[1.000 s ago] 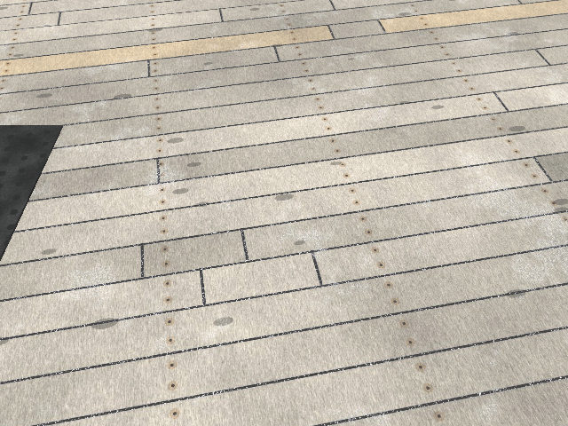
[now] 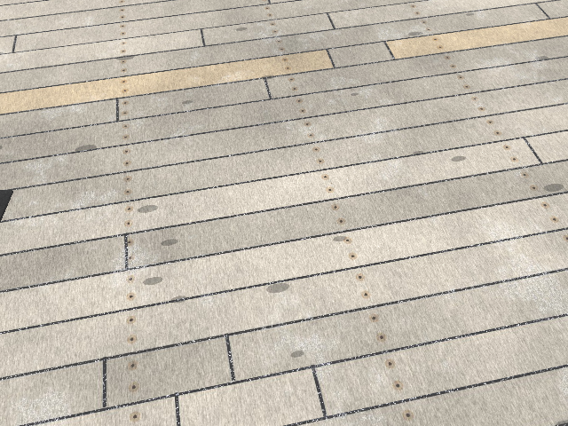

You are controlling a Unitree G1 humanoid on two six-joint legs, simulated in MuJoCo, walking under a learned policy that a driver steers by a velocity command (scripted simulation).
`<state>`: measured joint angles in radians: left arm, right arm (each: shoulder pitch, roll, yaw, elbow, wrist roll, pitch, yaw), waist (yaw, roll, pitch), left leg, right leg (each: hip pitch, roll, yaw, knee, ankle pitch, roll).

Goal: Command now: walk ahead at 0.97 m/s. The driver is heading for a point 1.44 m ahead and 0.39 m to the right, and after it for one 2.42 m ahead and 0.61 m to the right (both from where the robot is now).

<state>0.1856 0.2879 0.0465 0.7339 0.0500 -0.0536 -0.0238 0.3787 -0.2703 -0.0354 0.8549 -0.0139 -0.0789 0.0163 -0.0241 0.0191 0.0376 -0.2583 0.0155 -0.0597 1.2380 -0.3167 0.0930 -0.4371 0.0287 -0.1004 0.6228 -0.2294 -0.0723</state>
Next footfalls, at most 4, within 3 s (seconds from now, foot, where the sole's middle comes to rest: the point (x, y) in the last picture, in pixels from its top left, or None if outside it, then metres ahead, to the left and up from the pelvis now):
0.36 left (251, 381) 0.56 0.11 -0.76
0.80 right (381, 262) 0.89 -0.24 -0.76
1.28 left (411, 146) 1.33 -0.40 -0.76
1.72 right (469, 72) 1.70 -0.68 -0.76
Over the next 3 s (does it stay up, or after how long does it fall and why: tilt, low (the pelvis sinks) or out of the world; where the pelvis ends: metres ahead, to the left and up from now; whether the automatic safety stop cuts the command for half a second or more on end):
stays up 2.19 -0.56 0.02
